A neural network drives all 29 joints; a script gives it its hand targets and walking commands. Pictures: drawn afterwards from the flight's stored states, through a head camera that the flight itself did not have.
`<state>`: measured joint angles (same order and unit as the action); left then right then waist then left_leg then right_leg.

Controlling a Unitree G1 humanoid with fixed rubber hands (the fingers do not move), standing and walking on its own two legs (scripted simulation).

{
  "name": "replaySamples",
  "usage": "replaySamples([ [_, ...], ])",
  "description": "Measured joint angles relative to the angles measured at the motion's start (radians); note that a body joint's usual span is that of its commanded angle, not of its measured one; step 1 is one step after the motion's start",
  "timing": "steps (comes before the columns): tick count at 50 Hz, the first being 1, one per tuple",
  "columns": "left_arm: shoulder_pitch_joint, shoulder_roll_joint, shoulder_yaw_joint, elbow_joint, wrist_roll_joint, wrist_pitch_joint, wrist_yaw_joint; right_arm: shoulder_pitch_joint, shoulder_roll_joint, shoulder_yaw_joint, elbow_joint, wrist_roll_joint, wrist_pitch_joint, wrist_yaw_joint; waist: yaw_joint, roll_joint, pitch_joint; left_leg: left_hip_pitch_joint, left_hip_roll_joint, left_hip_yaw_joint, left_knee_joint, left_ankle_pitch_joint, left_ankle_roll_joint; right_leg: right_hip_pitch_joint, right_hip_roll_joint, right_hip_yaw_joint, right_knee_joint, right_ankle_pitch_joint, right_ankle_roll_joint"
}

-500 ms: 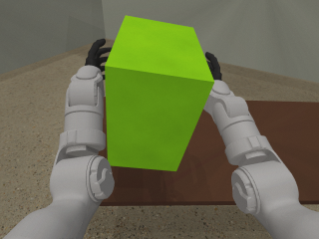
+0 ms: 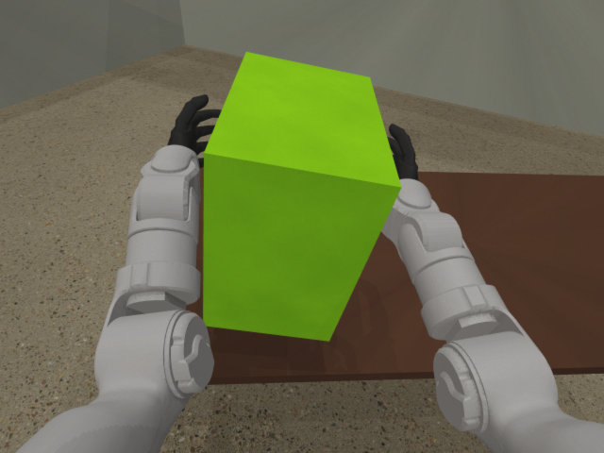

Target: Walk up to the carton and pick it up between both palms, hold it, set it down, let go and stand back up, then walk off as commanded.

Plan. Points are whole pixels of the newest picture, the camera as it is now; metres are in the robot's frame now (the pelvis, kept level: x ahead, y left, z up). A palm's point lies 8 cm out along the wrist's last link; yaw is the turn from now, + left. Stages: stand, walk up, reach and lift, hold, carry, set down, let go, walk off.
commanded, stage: set down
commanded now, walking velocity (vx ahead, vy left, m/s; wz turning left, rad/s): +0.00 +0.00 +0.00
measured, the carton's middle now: (288, 198) +0.43 -0.02 +0.16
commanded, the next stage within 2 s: none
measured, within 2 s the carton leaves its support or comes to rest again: neither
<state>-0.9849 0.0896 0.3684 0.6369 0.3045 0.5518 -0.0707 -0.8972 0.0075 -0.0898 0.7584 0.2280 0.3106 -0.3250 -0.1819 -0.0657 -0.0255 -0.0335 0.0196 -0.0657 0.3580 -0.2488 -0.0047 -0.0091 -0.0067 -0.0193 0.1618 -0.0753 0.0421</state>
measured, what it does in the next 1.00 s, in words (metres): stands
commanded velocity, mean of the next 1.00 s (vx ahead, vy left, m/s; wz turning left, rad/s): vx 0.00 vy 0.00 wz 0.00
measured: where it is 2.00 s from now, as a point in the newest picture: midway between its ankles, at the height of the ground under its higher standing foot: outside the picture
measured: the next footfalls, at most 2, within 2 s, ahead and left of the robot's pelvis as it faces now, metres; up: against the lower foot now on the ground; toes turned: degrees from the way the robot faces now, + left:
none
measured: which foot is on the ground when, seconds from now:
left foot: down 0.00-1.00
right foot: down 0.00-1.00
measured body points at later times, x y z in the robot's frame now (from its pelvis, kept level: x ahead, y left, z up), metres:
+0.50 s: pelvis +0.00 +0.00 +0.00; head -0.02 +0.05 +0.45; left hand +0.46 +0.10 +0.21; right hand +0.39 -0.17 +0.18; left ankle -0.03 +0.12 -0.75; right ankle +0.01 -0.15 -0.75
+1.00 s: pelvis +0.01 +0.01 +0.00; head +0.01 +0.05 +0.45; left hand +0.47 +0.10 +0.18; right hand +0.39 -0.17 +0.14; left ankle -0.03 +0.12 -0.75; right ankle +0.01 -0.15 -0.75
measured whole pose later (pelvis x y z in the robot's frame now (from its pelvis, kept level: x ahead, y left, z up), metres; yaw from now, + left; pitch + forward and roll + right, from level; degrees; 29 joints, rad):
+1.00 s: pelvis +0.01 +0.01 +0.00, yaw +0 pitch -2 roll -2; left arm -0.98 0.11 0.36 0.79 0.31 0.40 -0.13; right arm -0.76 0.09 -0.15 0.74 0.11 0.18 -0.35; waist -0.20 -0.07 0.02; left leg -0.06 0.01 -0.07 0.35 -0.25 0.00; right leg -0.03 -0.02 -0.02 0.15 -0.08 0.05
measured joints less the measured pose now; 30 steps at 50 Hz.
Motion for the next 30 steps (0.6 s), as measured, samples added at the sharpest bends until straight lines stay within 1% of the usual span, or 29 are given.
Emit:
replaySamples([
  [10, 0.001, 0.001, -0.008, 0.005, -0.004, -0.017, -0.003, 0.013, 0.001, 0.0, -0.014, -0.002, -0.015, -0.004, -0.003, -0.005, 0.0, 0.0, -0.004, 0.0, 0.0, 0.0, 0.003, 0.001, -0.004, 0.0, -0.001, 0.0, 0.002],
  [16, 0.001, 0.003, 0.002, 0.041, -0.004, -0.045, -0.011, 0.018, 0.009, -0.009, -0.014, -0.034, -0.011, -0.004, -0.009, -0.005, 0.009, 0.0, -0.005, 0.0, 0.0, 0.0, 0.004, 0.001, -0.004, 0.0, -0.001, 0.0, 0.003],
  [30, 0.006, 0.004, 0.001, 0.08, -0.004, -0.084, -0.03, 0.082, 0.037, -0.015, -0.017, -0.062, -0.073, -0.014, -0.015, -0.005, 0.034, -0.002, -0.005, 0.0, -0.003, 0.0, 0.005, -0.002, -0.005, 0.0, -0.002, -0.001, 0.004],
])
